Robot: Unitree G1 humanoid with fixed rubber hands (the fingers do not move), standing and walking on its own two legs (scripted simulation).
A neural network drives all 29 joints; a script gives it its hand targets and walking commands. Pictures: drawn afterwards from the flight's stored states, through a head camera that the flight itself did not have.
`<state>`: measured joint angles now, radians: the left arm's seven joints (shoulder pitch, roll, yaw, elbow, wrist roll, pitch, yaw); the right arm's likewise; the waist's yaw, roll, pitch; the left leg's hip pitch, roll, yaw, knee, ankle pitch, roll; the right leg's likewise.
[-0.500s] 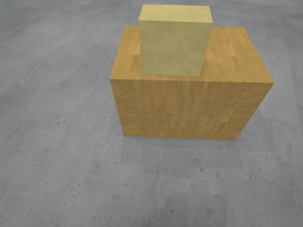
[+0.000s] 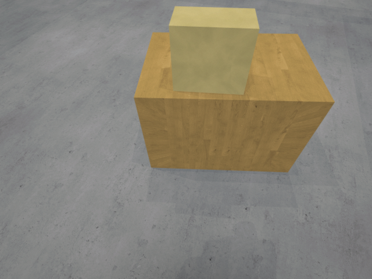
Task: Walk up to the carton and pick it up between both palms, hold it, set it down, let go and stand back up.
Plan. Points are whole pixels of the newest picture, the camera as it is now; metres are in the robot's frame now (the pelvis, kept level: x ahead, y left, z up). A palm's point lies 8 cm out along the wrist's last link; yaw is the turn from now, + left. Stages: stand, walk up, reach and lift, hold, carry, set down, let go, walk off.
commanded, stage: walk up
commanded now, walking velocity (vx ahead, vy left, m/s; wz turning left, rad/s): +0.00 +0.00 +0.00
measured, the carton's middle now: (211, 52) +0.93 -0.08 -0.04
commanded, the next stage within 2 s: none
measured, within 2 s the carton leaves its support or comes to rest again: neither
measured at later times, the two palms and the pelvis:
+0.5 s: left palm out of the picture +0.10 +0.18 -0.13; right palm out of the picture -0.02 -0.29 -0.17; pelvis +0.04 -0.07 -0.02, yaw -2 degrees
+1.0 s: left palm (117, 265) +0.16 +0.19 -0.15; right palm (266, 179) +0.39 -0.22 -0.15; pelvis +0.27 -0.01 -0.02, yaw -4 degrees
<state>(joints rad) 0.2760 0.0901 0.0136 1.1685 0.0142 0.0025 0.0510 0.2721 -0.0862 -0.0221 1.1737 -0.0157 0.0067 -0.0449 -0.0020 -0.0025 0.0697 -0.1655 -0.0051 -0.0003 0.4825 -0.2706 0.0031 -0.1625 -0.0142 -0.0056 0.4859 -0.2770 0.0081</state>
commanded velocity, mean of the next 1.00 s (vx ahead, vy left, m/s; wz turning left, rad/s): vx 0.39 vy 0.04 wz -0.05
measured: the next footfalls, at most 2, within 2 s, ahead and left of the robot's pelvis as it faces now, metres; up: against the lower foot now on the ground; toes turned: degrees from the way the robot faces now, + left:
right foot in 0.44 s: +0.08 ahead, -0.19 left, +0.00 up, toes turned -9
left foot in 0.92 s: +0.41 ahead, +0.09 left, +0.00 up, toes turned +5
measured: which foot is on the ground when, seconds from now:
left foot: down 0.00-0.44, up 0.46-0.90, down 0.92-1.00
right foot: down 0.00-0.18, up 0.20-0.42, down 0.44-0.92, up 0.94-1.00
